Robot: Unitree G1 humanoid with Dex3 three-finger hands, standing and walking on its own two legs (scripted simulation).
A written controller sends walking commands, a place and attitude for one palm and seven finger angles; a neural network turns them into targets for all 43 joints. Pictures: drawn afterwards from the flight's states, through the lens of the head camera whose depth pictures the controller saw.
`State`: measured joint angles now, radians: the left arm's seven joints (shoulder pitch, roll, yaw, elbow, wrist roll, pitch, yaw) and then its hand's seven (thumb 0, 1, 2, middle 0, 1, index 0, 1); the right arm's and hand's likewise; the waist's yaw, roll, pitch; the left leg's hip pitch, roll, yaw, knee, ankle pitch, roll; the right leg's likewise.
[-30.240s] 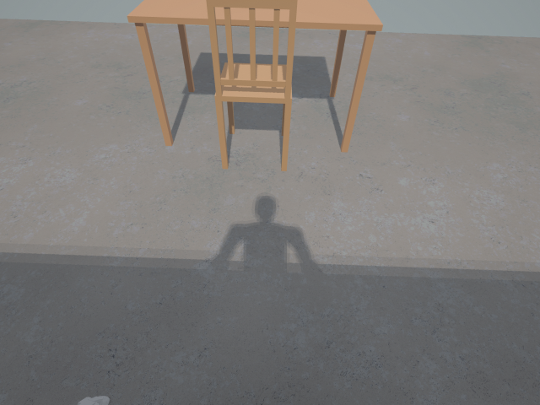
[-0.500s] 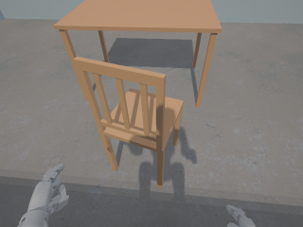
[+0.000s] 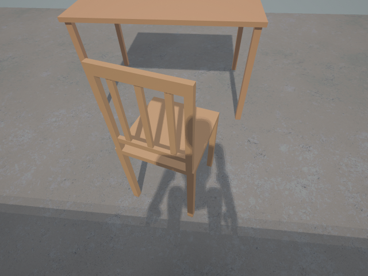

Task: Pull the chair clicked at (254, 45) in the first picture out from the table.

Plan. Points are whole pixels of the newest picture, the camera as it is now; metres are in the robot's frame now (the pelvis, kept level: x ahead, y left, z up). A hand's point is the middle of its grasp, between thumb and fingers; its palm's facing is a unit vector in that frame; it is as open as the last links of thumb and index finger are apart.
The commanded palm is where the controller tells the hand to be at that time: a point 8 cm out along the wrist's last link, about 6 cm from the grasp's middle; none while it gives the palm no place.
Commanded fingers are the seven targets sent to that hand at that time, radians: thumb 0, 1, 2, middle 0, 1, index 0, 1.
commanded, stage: let the arm hang, fingers relaxed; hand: left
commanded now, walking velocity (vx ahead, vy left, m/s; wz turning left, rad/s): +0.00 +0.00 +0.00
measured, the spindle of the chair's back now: (145, 119) +0.62 +0.17 -0.07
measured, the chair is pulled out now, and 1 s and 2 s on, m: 0.57 0.57 0.57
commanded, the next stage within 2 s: look to check the result in 0.46 s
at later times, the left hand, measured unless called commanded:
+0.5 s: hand out of the picture +0.01 +0.15 -0.17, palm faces +0.00 -0.98 -0.18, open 7.3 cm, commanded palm none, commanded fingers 0.00 0.90 0.90 -0.20 -0.30 -0.20 -0.30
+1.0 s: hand out of the picture +0.01 +0.14 -0.17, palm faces -0.01 -0.98 -0.18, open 7.4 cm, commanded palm none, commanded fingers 0.00 0.90 0.90 -0.20 -0.30 -0.20 -0.30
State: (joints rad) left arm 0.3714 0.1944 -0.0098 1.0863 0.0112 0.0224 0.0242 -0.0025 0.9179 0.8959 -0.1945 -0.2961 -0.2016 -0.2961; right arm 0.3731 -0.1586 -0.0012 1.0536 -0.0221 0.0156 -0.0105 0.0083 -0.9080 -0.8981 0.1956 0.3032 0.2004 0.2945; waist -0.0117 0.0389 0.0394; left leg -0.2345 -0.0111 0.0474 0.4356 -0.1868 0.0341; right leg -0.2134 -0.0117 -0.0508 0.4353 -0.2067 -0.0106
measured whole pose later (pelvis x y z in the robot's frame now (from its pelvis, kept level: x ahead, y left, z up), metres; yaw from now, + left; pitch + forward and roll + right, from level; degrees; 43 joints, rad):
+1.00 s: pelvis +0.01 -0.02 +0.00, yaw -1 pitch -1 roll +0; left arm 0.30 0.13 -0.01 1.10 0.01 0.00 0.03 0.00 0.91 0.90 -0.19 -0.30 -0.20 -0.30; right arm 0.33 -0.11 0.00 1.11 -0.02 -0.01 -0.03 0.00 -0.91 -0.90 0.19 0.30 0.20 0.29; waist -0.02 0.01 0.06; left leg -0.19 0.01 0.05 0.40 -0.19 0.01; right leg -0.18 0.01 -0.04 0.41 -0.21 -0.03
